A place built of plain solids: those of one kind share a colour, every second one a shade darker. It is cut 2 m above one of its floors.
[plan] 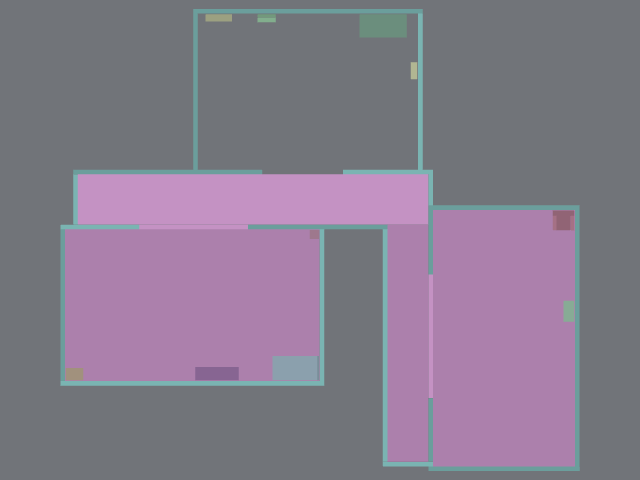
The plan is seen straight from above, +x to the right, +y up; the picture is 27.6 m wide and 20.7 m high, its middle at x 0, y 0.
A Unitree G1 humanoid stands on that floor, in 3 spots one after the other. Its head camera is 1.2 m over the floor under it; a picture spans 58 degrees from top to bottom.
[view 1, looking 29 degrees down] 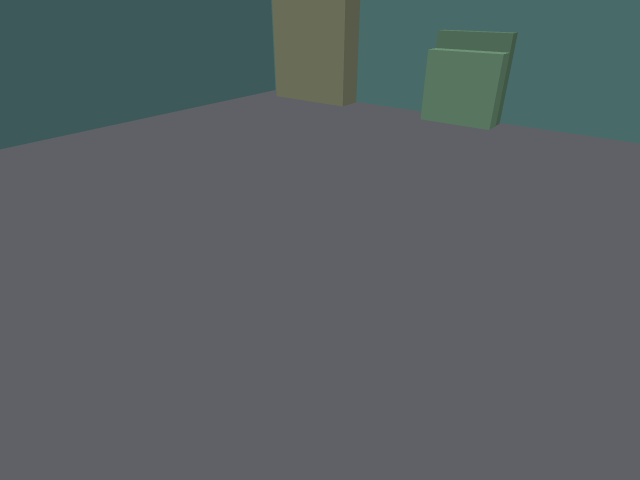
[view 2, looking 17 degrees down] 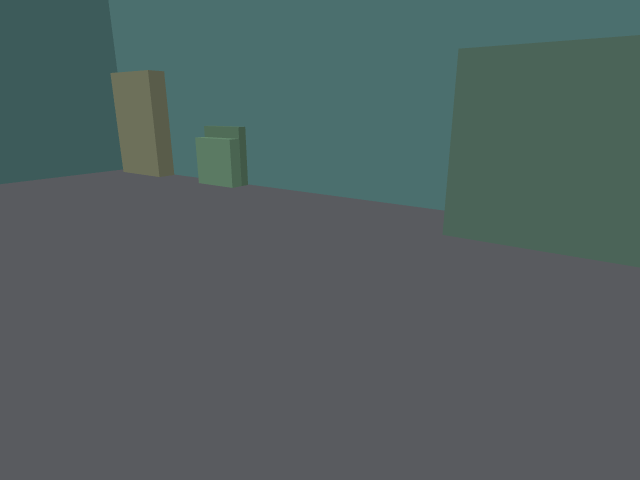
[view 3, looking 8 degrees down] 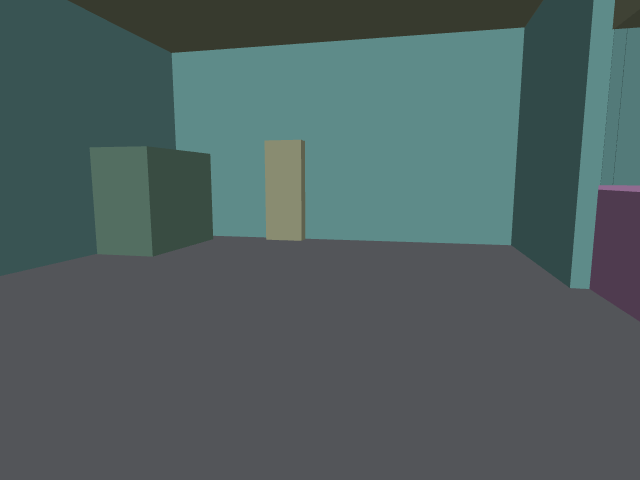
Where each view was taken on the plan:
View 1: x -0.59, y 4.68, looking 127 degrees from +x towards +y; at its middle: ground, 2.48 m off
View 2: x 3.06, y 4.68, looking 125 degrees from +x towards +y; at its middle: ground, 4.10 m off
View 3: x -4.21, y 4.68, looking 13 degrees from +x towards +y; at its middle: ground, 8.62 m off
